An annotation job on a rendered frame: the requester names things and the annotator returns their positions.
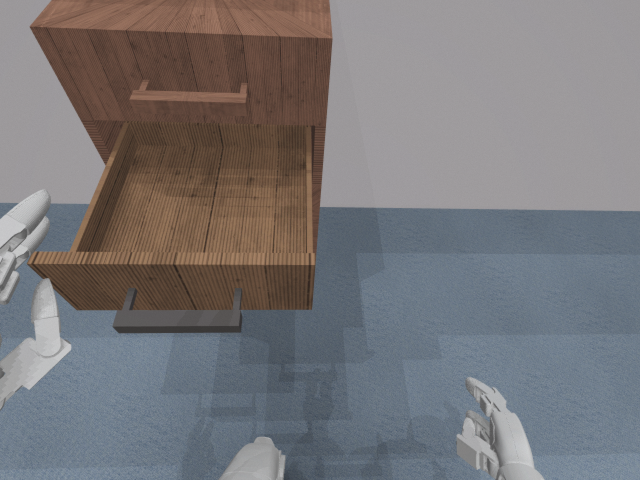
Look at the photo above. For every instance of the robot right hand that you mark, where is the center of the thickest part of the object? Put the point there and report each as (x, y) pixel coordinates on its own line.
(502, 441)

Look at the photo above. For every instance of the drawer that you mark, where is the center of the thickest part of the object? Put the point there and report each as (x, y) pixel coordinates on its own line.
(187, 212)

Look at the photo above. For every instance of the robot left hand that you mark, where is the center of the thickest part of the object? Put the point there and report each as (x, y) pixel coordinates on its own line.
(22, 230)

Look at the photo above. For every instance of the left robot shin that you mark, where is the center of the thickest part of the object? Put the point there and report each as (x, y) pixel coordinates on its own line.
(264, 440)

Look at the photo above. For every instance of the handle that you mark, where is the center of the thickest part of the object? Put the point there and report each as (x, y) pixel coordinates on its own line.
(189, 103)
(178, 321)

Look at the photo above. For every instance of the left robot thigh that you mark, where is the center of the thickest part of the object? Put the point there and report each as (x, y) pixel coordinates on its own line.
(256, 461)

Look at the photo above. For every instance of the cabinet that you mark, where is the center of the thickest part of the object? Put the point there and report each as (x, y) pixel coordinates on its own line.
(276, 51)

